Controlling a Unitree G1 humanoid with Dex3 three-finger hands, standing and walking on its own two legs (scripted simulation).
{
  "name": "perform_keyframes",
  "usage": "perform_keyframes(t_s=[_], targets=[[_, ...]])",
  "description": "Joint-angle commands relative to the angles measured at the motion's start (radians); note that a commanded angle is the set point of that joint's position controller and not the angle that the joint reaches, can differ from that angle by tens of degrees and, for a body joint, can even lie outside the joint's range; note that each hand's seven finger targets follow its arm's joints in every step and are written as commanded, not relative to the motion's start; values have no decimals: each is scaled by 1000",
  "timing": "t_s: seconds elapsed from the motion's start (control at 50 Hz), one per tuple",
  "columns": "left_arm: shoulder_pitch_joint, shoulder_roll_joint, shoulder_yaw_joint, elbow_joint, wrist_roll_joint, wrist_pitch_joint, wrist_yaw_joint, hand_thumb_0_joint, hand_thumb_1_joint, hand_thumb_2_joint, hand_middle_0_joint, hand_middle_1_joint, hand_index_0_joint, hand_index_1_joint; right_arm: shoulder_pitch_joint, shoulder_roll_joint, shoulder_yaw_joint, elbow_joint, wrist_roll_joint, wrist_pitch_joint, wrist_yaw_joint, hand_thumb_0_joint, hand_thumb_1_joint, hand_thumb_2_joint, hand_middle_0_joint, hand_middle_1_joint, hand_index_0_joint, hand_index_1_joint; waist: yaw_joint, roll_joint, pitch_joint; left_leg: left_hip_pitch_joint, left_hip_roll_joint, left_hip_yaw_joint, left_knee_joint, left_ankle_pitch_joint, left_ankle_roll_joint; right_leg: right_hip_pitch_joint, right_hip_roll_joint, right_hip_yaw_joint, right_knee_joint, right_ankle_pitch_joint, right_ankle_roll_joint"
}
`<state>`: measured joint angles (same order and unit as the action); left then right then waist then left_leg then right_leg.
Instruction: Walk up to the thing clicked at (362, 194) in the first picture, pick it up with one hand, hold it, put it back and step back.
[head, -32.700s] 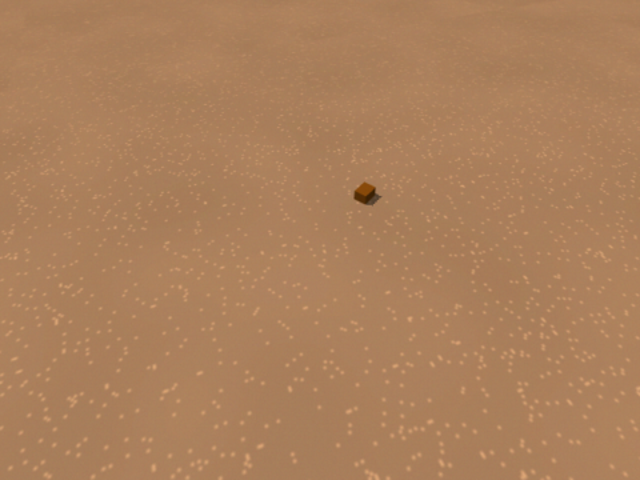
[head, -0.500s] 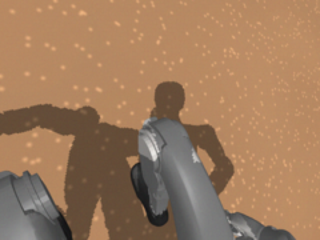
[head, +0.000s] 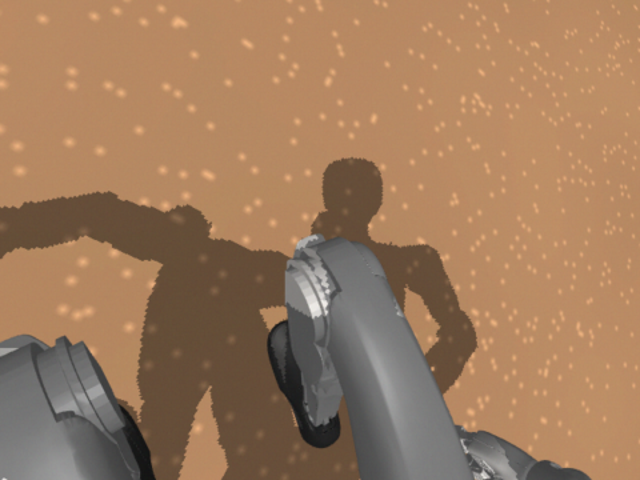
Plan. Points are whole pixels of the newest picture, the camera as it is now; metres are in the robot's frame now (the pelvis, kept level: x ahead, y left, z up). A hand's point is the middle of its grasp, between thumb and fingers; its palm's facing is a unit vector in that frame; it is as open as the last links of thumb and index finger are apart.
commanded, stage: go down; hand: left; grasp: from above
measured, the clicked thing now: out of the picture +0.43 +0.34 -0.28
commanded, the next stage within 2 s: none
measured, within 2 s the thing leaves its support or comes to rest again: neither
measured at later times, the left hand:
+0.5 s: hand out of the picture +0.41 +0.37 -0.02, palm faces +0.12 -0.40 -0.91, open 13.1 cm
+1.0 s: hand out of the picture +0.40 +0.39 +0.08, palm faces +0.08 -0.41 -0.91, open 13.5 cm
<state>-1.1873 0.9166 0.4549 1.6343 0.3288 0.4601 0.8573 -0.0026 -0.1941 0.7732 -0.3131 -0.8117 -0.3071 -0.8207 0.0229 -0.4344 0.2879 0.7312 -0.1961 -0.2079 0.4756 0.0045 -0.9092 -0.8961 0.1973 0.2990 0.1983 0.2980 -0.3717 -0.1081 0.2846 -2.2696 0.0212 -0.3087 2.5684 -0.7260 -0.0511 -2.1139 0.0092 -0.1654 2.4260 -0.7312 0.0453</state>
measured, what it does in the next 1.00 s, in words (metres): rises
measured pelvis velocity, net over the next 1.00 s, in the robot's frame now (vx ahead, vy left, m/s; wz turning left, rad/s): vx -0.01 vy -0.02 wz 0.11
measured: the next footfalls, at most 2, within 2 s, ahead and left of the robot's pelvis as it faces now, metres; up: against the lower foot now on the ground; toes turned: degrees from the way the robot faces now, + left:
none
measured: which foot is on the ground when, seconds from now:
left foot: down 0.00-1.00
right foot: down 0.00-1.00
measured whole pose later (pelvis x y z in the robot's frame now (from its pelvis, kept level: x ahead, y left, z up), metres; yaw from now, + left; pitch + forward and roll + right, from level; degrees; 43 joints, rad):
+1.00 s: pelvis -0.01 -0.02 +0.13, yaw +6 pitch +34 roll -3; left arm -1.22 0.77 0.34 1.55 0.61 0.67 0.48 0.00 -0.40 0.92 -0.14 -0.98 -0.14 -0.98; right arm 0.19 -0.31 -0.01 0.92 -0.05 -0.22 0.25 0.01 -0.90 -0.89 0.20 0.30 0.20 0.30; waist -0.22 0.05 -0.15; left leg -2.03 0.09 -0.09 2.07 -0.63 -0.03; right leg -1.99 0.01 -0.03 2.04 -0.64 0.01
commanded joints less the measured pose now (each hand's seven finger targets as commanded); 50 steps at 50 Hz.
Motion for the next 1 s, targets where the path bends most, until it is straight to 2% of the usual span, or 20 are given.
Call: perform_keyframes(t_s=[0.0,0.08,0.1,0.14,0.16,0.18,0.2,0.22,0.26,0.38,0.42,0.46,0.54,0.62,0.64,0.66,0.72,0.82,0.9,0.98], targets=[[-291,260,-33,-215,93,33,14,0,-345,887,-177,-940,-169,-952,203,-314,-120,32,20,4,1,0,-902,-895,201,300,201,300,-34,557,-806,533,32,171,-286,243,59,346,14,-99,-263,421,-35],[-292,194,-37,-298,116,81,-17,0,-419,936,-106,-1003,-100,-1011,254,-301,-165,41,42,1,13,0,-898,-893,201,299,201,299,2,533,-919,571,39,172,-305,301,52,357,26,-88,-282,468,-35],[-259,173,-33,-279,137,95,-26,0,-426,943,-101,-1009,-96,-1017,267,-313,-194,48,50,-1,12,0,-899,-893,201,299,201,299,12,531,-947,557,42,180,-322,300,49,362,33,-83,-301,470,-38],[-283,119,-54,-323,137,114,-45,0,-441,949,-101,-1006,-92,-1017,294,-271,-199,85,64,-3,13,0,-900,-894,201,299,200,299,33,537,-973,560,43,183,-344,291,44,335,33,-74,-314,453,-44],[-257,94,-47,-305,137,123,-54,0,-428,942,-113,-995,-104,-1007,300,-289,-228,60,75,-5,9,0,-899,-894,201,299,200,299,42,525,-986,557,45,189,-350,286,42,327,39,-67,-323,440,-47],[-292,94,-63,-355,142,124,-68,0,-421,935,-123,-986,-114,-999,308,-247,-216,98,76,-7,4,0,-899,-894,201,299,200,299,55,524,-986,535,41,197,-358,265,44,320,41,-53,-336,411,-49],[-275,85,-53,-341,142,128,-81,0,-396,911,-146,-961,-138,-973,300,-273,-249,72,89,-8,-4,0,-898,-894,201,299,200,299,61,509,-1007,540,41,202,-368,259,43,318,44,-45,-349,392,-52],[-297,81,-74,-390,151,134,-103,0,-405,924,-137,-976,-129,-987,294,-222,-230,101,88,-8,-11,0,-897,-893,201,299,200,299,73,510,-996,535,36,205,-388,241,45,299,41,-38,-357,369,-55],[-258,52,-82,-378,171,153,-138,0,-374,890,-165,-939,-158,-949,295,-236,-272,79,108,-1,-27,0,-896,-893,201,299,200,299,99,503,-1041,569,39,214,-420,229,43,278,47,-22,-379,338,-66],[-262,-1,-143,-327,231,175,-206,0,-307,845,-189,-919,-194,-916,312,-187,-320,120,130,11,-82,0,-883,-888,201,299,201,299,112,416,-964,558,32,207,-524,118,57,209,47,5,-458,188,-71],[-279,2,-143,-298,232,174,-208,0,-301,839,-191,-919,-197,-914,306,-186,-345,108,137,10,-108,0,-880,-887,201,299,201,299,111,377,-961,575,28,208,-545,85,61,202,48,20,-497,127,-70],[-319,25,-136,-278,228,167,-206,0,-308,849,-172,-944,-184,-935,314,-153,-336,137,135,11,-129,0,-878,-886,202,299,201,299,115,348,-941,557,23,225,-561,69,66,219,49,38,-531,79,-67],[-347,28,-119,-168,222,170,-193,0,-318,854,-170,-950,-180,-943,304,-162,-358,121,132,6,-162,0,-879,-887,202,299,201,299,114,310,-934,569,24,247,-579,98,69,239,41,60,-571,95,-64],[-398,81,-108,-161,247,165,-205,0,-344,876,-146,-977,-158,-968,304,-118,-341,142,127,-2,-176,0,-880,-888,202,300,201,300,131,290,-965,576,20,274,-596,122,74,299,35,81,-599,102,-56],[-389,97,-99,-112,255,172,-205,0,-343,872,-158,-963,-165,-958,299,-153,-366,144,126,-3,-182,0,-883,-889,202,300,201,300,129,289,-966,578,20,275,-600,116,74,298,34,85,-612,92,-57],[-405,92,-114,-135,262,171,-217,0,-363,885,-149,-974,-155,-971,297,-118,-348,149,124,-5,-184,0,-885,-891,202,300,201,300,132,298,-970,581,18,285,-605,117,73,321,37,93,-626,88,-56],[-415,127,-104,-129,281,179,-244,0,-373,893,-136,-979,-142,-975,306,-125,-364,157,130,-11,-193,0,-883,-890,202,300,201,300,140,307,-979,595,20,286,-626,120,75,327,30,95,-643,89,-56],[-408,147,-132,-178,319,184,-309,0,-421,928,-121,-986,-118,-992,310,-94,-361,169,140,-29,-215,0,-889,-893,202,300,201,300,146,288,-1034,622,16,298,-657,145,80,418,34,107,-685,100,-51],[-379,130,-152,-234,325,205,-350,0,-446,943,-116,-982,-107,-994,318,-87,-361,161,155,-39,-233,0,-890,-894,201,300,201,300,164,324,-1077,701,22,290,-720,178,70,452,29,90,-694,155,-59],[-375,118,-161,-288,329,219,-358,0,-447,945,-133,-958,-117,-978,332,-82,-358,150,166,-40,-258,0,-892,-895,201,300,201,300,160,329,-1086,765,25,279,-765,191,65,467,29,82,-725,185,-61]])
